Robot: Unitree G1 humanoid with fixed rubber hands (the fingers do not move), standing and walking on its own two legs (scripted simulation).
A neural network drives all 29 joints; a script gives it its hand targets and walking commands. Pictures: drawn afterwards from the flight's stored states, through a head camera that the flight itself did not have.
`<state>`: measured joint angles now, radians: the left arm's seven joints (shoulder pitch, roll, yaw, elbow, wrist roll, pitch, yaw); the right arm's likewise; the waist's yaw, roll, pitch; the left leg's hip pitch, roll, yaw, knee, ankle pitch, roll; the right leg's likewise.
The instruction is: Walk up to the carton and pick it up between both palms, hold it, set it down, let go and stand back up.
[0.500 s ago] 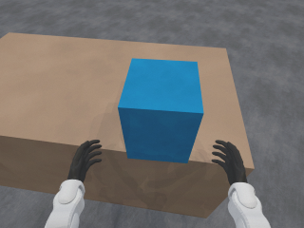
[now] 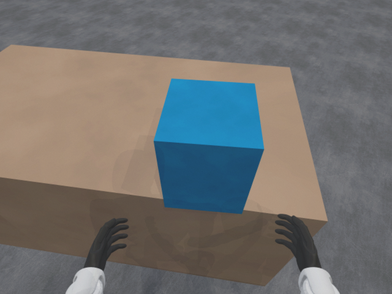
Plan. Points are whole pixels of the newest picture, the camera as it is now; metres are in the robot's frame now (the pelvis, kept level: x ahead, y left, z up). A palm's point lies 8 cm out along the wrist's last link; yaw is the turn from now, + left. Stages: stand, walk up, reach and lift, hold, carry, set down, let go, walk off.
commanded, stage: set down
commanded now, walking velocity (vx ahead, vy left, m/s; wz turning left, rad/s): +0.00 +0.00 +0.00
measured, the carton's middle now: (207, 148) +0.44 +0.00 +0.03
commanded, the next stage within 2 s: let go in 0.68 s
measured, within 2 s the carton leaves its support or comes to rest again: neither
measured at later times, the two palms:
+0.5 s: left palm (97, 279) +0.17 +0.23 -0.07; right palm (322, 284) +0.16 -0.23 -0.06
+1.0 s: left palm (101, 286) +0.16 +0.22 -0.08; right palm out of the picture +0.14 -0.24 -0.08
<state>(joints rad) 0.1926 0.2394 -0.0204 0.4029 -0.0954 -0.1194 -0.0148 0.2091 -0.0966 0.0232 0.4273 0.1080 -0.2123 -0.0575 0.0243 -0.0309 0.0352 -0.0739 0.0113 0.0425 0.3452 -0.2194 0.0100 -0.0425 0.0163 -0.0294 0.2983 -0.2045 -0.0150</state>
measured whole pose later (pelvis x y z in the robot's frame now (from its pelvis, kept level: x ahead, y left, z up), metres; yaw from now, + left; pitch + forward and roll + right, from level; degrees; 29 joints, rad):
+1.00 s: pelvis -0.01 -0.01 +0.00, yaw -1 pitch -4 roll +0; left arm 0.16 0.22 -0.01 0.52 0.00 0.14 0.02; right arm 0.17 -0.19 -0.05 0.73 -0.02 -0.18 0.04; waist 0.02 -0.03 0.07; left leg -0.09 0.02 0.05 0.37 -0.22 0.00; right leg -0.08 0.03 -0.02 0.35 -0.21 -0.03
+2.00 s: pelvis -0.02 +0.01 -0.01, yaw -6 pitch +1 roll +0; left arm 0.37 0.19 0.01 0.87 0.02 -0.02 0.03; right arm 0.32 -0.21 -0.04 0.98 -0.02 0.01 -0.02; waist -0.01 0.00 -0.02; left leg -0.23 0.02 0.13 0.47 -0.25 0.03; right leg -0.26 0.03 0.07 0.47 -0.23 0.00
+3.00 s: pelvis -0.02 +0.02 -0.01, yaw -6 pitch +0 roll +0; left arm 0.32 0.13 -0.01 1.11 0.01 -0.02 0.04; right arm 0.34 -0.13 -0.03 1.13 -0.02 -0.01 -0.04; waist -0.01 0.00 0.02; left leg -0.20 0.01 0.12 0.45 -0.26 0.03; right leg -0.23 0.02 0.08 0.45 -0.22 0.01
